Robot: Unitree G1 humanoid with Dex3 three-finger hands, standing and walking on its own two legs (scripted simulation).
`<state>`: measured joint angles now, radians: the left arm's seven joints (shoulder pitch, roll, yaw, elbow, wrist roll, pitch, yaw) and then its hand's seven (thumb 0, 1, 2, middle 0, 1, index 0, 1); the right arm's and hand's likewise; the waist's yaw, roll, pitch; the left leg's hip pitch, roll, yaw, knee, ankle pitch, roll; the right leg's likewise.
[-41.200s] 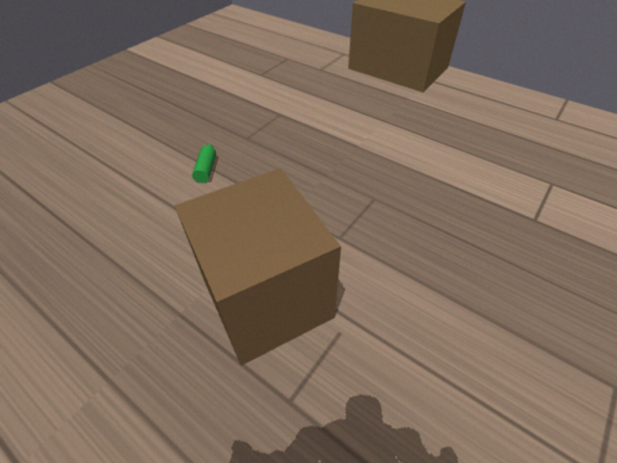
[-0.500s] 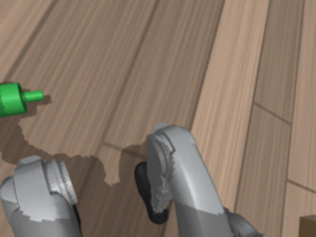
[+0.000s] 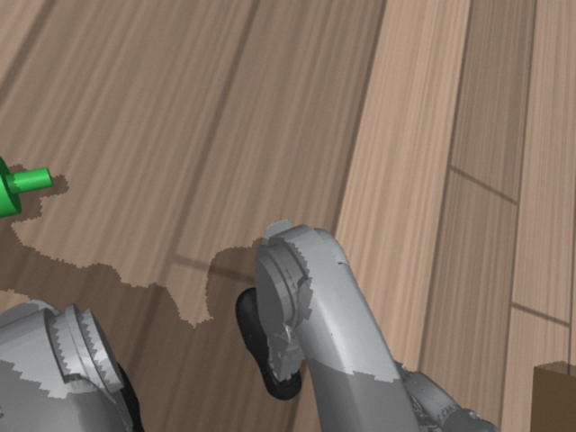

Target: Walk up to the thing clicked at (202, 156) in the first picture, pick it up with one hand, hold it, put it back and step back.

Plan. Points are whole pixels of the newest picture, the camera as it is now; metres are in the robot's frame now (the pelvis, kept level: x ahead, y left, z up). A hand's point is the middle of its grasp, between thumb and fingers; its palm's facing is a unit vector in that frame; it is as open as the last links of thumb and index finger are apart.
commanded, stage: rest palm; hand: left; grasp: from above
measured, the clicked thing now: out of the picture +0.45 +0.30 -0.26
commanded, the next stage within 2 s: close in 0.04 s
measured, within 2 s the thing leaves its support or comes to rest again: neither
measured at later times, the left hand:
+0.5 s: hand out of the picture +0.43 +0.30 -0.23, palm faces -0.44 -0.06 -0.89, open 13.5 cm
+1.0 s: hand out of the picture +0.44 +0.30 -0.24, palm faces -0.49 -0.12 -0.86, open 12.0 cm
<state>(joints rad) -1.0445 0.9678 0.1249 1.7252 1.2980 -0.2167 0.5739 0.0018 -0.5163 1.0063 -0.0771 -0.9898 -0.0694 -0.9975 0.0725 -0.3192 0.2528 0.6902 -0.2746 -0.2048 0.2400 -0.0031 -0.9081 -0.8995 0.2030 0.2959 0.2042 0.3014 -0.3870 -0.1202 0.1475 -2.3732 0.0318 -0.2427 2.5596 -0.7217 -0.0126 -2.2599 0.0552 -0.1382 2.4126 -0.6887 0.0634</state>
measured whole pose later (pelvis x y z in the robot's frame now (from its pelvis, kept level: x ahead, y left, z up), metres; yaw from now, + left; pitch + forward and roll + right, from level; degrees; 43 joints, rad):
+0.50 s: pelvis -0.01 +0.00 +0.00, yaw -1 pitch +28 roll -13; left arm -1.03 0.93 0.04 1.73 1.35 -0.25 0.66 0.00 -0.40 0.95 -0.13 -0.97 -0.14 -0.97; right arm 0.07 -0.33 0.26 0.68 -0.28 -0.20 0.23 0.00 -0.89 -0.89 0.20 0.30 0.20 0.30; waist -0.37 -0.12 0.13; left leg -2.36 0.04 -0.25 2.55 -0.70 0.00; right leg -2.24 0.06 -0.14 2.39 -0.66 0.06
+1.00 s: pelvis +0.00 +0.00 +0.00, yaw -1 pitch +28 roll -13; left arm -1.01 0.97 0.07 1.67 1.31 -0.32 0.55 0.00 -0.19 0.84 -0.27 -0.91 -0.29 -0.89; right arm 0.08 -0.32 0.30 0.66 -0.28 -0.17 0.23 0.00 -0.90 -0.89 0.20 0.30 0.20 0.30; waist -0.36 -0.13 0.15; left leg -2.35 0.03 -0.27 2.56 -0.73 -0.02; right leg -2.23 0.06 -0.16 2.39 -0.68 0.06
